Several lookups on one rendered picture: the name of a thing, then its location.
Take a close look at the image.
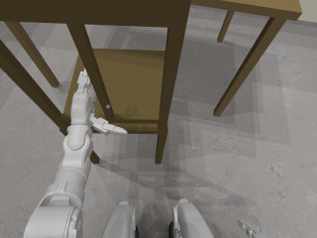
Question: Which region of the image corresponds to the robot right hand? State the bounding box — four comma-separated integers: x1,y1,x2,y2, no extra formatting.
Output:
238,219,266,238

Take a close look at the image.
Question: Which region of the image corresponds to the table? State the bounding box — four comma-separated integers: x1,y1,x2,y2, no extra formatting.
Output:
4,0,302,117

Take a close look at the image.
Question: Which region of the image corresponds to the left robot upper arm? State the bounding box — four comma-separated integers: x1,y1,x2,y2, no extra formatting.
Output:
25,205,83,238

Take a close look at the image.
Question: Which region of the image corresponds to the robot left forearm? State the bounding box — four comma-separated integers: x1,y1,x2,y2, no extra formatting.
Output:
23,124,94,238

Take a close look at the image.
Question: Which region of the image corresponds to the right robot shin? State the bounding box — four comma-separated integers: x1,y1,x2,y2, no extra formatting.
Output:
173,198,188,238

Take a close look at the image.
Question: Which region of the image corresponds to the robot left thigh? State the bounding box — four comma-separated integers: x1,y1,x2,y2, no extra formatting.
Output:
101,204,136,238

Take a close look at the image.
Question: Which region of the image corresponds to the chair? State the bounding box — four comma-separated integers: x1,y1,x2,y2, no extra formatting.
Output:
0,0,191,165

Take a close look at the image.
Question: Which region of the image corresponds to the robot left hand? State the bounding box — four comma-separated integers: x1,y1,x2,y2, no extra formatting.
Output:
70,69,128,136

